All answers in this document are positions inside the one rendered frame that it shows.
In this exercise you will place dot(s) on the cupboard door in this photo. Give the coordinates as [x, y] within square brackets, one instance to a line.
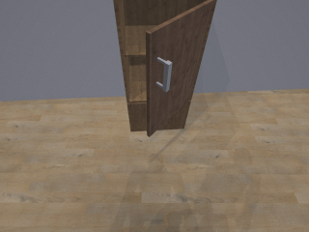
[178, 40]

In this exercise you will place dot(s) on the handle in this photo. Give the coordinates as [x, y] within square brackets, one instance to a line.
[166, 74]

